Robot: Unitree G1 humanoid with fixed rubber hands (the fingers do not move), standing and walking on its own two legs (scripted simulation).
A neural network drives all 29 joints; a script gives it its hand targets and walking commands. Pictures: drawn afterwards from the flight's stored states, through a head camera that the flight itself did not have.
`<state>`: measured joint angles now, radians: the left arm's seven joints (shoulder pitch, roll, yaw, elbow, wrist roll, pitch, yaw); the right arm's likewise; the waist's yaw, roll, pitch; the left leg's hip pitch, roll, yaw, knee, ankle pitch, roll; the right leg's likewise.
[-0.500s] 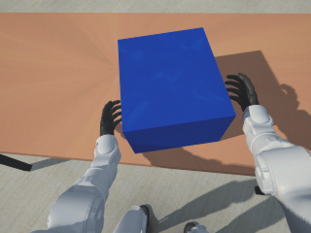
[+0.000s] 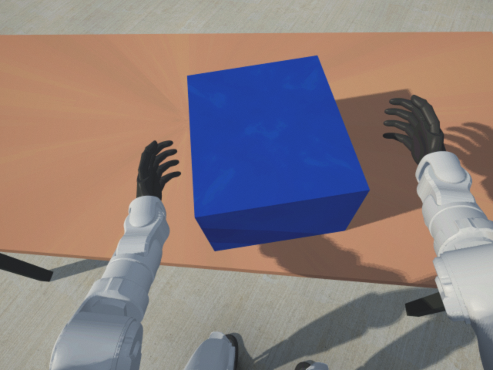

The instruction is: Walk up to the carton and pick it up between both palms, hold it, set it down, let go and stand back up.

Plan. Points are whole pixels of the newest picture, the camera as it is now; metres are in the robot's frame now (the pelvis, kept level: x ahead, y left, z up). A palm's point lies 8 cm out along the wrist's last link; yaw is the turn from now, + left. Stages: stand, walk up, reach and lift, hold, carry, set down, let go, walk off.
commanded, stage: set down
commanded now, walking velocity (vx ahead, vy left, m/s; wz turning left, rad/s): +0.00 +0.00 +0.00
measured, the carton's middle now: (266, 153) +0.48 +0.07 -0.01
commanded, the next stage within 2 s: none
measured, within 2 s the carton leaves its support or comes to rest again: neither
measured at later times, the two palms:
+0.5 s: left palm (119, 160) +0.35 +0.25 +0.12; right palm (480, 109) +0.46 -0.19 +0.17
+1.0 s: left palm (140, 213) +0.30 +0.22 +0.08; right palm out of the picture +0.38 -0.25 +0.08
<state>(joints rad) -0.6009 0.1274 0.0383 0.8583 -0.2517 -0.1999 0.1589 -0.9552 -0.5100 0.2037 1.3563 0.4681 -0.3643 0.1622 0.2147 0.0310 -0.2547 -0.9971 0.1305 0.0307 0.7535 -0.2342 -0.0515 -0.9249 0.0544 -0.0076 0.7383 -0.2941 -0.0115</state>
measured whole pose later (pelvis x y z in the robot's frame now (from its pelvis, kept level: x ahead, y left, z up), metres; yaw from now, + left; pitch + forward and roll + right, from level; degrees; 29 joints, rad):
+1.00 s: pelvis +0.02 -0.01 +0.05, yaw +1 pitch +8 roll +0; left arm -0.09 0.05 0.12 0.20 -0.09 0.12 0.15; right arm -0.37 -0.52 0.10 0.76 0.42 -0.20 0.19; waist 0.09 0.03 -0.03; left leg -0.34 0.09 0.06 0.29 -0.09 -0.05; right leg -0.31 0.04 0.02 0.34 -0.17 -0.02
